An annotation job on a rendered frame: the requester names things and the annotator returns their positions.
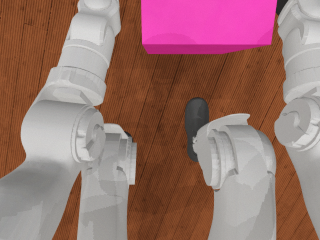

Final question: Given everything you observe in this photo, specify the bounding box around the left robot forearm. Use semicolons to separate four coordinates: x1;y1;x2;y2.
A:
20;0;121;144

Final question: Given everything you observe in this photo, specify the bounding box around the right robot hand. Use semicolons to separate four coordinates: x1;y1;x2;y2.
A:
275;0;288;16

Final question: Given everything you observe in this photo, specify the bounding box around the carton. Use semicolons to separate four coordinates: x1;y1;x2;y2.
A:
141;0;277;54

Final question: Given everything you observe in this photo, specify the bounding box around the left robot upper arm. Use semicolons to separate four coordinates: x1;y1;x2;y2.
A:
0;99;106;240

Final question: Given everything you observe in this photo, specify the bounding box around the right robot forearm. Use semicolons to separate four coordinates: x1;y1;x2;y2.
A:
277;0;320;104

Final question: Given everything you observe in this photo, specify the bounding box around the robot left foot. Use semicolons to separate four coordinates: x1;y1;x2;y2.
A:
124;131;134;143

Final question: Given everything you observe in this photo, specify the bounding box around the left robot thigh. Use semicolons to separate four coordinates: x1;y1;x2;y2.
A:
77;133;137;240

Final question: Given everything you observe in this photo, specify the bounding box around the right robot upper arm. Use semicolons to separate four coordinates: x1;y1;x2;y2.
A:
274;95;320;240

